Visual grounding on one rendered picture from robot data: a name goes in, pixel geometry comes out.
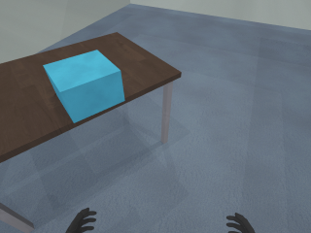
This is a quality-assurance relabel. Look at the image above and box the carton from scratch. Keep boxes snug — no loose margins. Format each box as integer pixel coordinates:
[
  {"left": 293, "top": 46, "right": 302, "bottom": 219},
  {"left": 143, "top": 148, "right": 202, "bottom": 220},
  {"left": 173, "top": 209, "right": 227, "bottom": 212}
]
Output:
[{"left": 43, "top": 50, "right": 125, "bottom": 123}]

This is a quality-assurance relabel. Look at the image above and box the robot right hand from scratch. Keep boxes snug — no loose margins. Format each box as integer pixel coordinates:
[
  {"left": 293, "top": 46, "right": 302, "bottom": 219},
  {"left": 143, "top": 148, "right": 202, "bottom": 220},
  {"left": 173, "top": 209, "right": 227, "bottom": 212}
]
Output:
[{"left": 226, "top": 213, "right": 255, "bottom": 233}]

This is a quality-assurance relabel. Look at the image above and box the robot left hand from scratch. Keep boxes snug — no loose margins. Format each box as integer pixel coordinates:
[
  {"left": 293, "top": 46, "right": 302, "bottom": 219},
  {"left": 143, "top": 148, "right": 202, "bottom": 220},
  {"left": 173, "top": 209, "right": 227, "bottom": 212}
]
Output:
[{"left": 65, "top": 208, "right": 97, "bottom": 233}]

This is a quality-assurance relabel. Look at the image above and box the table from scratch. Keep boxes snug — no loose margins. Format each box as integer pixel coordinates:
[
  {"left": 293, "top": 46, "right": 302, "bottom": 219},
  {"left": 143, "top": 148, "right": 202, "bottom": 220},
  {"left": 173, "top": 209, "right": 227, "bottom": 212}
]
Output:
[{"left": 0, "top": 32, "right": 182, "bottom": 233}]

